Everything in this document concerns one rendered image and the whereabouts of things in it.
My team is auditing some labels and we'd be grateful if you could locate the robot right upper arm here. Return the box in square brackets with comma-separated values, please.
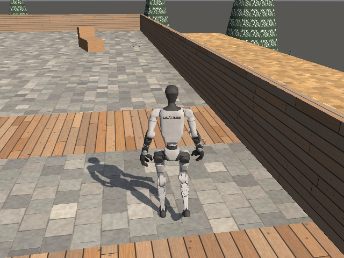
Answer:
[183, 108, 198, 138]

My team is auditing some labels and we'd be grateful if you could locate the robot left upper arm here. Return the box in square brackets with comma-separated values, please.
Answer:
[147, 108, 161, 139]

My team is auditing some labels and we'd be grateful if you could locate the right robot hand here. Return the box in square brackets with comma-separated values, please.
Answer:
[191, 150, 204, 161]

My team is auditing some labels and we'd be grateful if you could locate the robot right foot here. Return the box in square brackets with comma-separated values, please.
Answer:
[182, 209, 190, 217]

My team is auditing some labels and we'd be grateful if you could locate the robot left foot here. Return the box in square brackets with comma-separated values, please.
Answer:
[159, 205, 167, 218]

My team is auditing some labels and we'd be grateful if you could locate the left robot hand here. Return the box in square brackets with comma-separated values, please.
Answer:
[140, 154, 153, 167]

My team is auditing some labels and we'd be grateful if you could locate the robot foot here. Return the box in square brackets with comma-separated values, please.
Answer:
[182, 209, 190, 217]
[159, 205, 167, 218]

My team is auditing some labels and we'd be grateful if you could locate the right robot forearm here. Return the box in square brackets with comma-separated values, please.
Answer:
[193, 130, 203, 152]

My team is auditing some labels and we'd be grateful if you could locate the left robot forearm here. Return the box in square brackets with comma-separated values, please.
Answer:
[141, 130, 152, 155]

